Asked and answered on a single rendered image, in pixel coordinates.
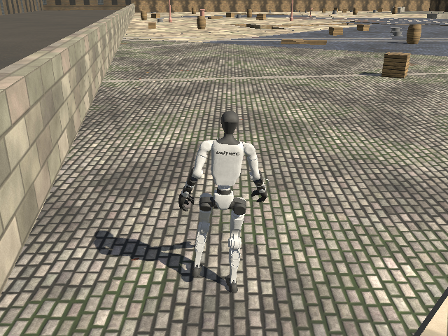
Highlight robot left hand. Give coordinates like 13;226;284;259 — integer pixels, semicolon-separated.
178;194;194;211

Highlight left robot foot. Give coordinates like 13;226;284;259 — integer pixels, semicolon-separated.
192;264;202;277

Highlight robot left upper arm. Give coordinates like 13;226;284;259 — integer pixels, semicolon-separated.
192;140;214;179

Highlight left robot forearm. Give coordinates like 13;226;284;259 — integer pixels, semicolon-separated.
181;168;198;197

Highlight robot right upper arm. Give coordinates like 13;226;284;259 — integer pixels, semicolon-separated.
242;142;260;181

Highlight robot right hand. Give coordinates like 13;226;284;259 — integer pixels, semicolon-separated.
251;190;267;202

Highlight right robot forearm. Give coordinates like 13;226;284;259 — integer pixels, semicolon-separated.
253;170;266;193

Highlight robot left shin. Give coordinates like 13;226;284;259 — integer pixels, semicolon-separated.
194;222;207;268

